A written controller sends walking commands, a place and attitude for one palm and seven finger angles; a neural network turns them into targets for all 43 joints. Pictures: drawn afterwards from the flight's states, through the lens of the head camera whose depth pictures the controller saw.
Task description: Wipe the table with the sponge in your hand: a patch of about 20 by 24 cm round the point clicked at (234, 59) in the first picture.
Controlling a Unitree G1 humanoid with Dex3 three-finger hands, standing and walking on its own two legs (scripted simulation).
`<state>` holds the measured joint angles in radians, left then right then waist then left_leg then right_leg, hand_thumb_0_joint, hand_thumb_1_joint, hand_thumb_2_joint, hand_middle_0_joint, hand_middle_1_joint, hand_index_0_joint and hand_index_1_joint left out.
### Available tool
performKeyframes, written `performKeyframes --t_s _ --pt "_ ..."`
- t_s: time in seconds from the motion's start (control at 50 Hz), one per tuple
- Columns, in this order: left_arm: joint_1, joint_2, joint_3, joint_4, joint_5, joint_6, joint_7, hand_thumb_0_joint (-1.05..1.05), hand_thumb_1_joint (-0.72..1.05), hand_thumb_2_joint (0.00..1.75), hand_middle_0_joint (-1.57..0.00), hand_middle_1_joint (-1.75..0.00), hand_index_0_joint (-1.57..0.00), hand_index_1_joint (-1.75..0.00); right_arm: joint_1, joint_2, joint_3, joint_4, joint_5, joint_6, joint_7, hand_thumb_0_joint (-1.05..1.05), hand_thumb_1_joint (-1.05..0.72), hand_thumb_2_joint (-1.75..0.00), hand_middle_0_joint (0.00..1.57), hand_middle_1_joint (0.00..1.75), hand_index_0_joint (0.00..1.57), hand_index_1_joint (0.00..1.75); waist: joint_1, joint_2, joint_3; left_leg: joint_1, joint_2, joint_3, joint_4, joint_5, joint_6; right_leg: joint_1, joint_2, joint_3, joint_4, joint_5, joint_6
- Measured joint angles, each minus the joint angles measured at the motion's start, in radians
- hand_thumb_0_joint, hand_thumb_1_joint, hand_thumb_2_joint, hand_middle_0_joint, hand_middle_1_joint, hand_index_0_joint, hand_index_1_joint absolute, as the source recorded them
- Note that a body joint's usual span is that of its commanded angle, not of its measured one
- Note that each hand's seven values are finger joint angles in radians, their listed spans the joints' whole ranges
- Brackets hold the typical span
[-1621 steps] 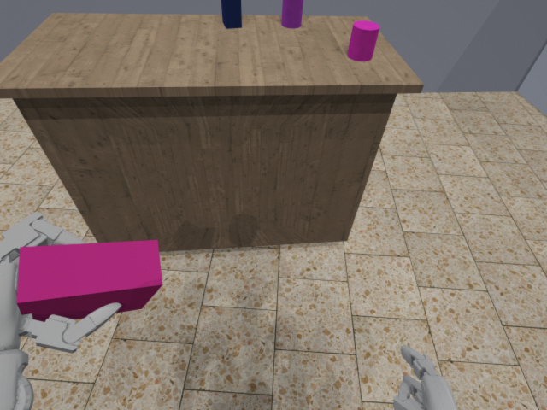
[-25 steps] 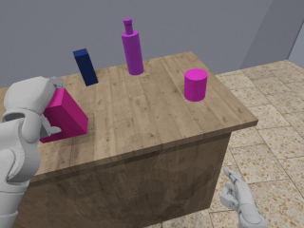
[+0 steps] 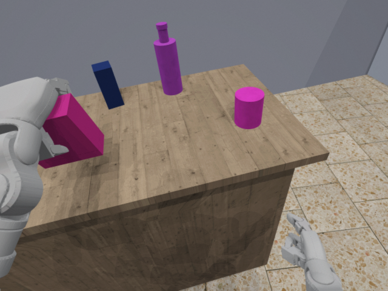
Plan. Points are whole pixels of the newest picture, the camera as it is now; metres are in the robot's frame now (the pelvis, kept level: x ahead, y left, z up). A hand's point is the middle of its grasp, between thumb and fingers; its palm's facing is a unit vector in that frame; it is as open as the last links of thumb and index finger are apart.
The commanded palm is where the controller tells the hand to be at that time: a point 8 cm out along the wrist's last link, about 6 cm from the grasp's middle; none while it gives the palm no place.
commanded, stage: bring the sponge back beside the body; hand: left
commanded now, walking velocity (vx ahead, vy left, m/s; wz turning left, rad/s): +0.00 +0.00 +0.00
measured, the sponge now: (63, 140) +0.28 +0.30 +0.21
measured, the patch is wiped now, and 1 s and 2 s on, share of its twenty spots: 1.00 1.00 1.00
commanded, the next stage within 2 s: step back with the hand held close in 1.66 s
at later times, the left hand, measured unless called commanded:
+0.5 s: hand (48, 130) +0.25 +0.29 +0.26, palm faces +0.30 -0.05 -0.95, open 9.4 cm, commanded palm +0.19 +0.29 +0.32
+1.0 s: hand (36, 149) +0.22 +0.28 +0.25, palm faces +0.34 -0.08 -0.94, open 9.4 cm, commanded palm +0.15 +0.28 +0.32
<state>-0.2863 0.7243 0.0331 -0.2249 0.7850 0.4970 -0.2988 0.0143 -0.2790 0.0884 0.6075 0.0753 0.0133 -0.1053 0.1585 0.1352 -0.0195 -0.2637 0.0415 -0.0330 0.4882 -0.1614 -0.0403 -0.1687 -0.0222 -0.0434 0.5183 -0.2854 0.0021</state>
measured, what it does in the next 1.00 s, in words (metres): stands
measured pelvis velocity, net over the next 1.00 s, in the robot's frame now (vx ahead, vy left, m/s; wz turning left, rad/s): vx -0.01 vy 0.00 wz -0.01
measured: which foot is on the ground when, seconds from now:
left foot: down 0.00-1.00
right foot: down 0.00-1.00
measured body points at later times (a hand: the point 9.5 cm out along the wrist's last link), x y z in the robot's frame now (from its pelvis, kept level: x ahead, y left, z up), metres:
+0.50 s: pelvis +0.00 +0.00 +0.00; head -0.02 -0.05 +0.45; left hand +0.23 +0.29 +0.31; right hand +0.28 -0.17 -0.06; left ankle +0.07 +0.15 -0.73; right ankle +0.00 -0.12 -0.73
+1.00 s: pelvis -0.01 +0.00 +0.00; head -0.04 -0.05 +0.44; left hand +0.19 +0.29 +0.30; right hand +0.28 -0.16 -0.04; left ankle +0.07 +0.15 -0.73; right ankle +0.00 -0.12 -0.73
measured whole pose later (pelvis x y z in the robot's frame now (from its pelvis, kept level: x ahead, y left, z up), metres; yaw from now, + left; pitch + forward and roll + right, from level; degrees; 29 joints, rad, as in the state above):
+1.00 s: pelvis -0.01 +0.00 +0.00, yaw -1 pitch -5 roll +0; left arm -0.03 0.70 0.11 -0.52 0.70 0.52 -0.22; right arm -0.01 -0.26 0.10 0.58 0.07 0.03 -0.10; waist 0.19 0.13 -0.02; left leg -0.24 0.05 -0.02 0.49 -0.16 -0.04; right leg -0.15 -0.02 -0.03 0.52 -0.28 0.01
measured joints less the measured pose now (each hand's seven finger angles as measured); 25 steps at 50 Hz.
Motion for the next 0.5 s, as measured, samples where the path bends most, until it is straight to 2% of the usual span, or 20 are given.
performKeyframes --t_s 0.22,0.5 --pt "0.051 -0.011 0.014 -0.063 -0.01 0.003 -0.012 -0.01 -0.47 1.09 -0.79 -1.41 -0.82 -1.39 0.01 0.001 0.0 -0.012 -0.001 0.01 0.007 0.02 -0.91 -0.9 0.2 0.3 0.2 0.3 -0.002 0.004 -0.001 -0.004 -0.002 0.008 0.001 -0.003 0.004 -0.007 -0.002 0.008 0.001 0.0 0.004" --pt "0.133 -0.016 0.047 -0.171 -0.049 0.012 0.041 -0.01 -0.47 1.09 -0.79 -1.41 -0.82 -1.39 -0.006 0.014 0.005 -0.016 -0.002 0.017 0.01 0.02 -0.91 -0.9 0.2 0.3 0.2 0.3 0.017 0.003 -0.005 0.007 0.001 0.011 0.002 -0.007 0.003 0.004 0.0 0.012 -0.002 0.0 0.005"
